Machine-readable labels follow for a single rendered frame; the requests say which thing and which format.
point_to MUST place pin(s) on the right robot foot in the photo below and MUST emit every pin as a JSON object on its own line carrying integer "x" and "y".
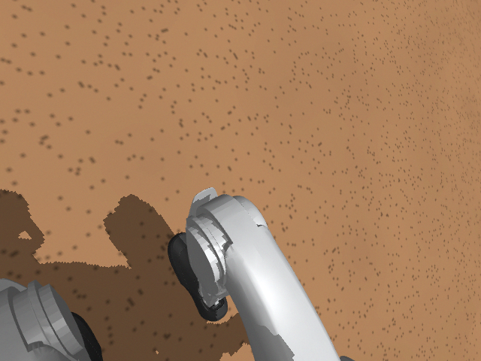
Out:
{"x": 178, "y": 256}

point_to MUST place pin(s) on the left robot foot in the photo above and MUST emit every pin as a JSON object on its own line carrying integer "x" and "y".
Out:
{"x": 91, "y": 344}

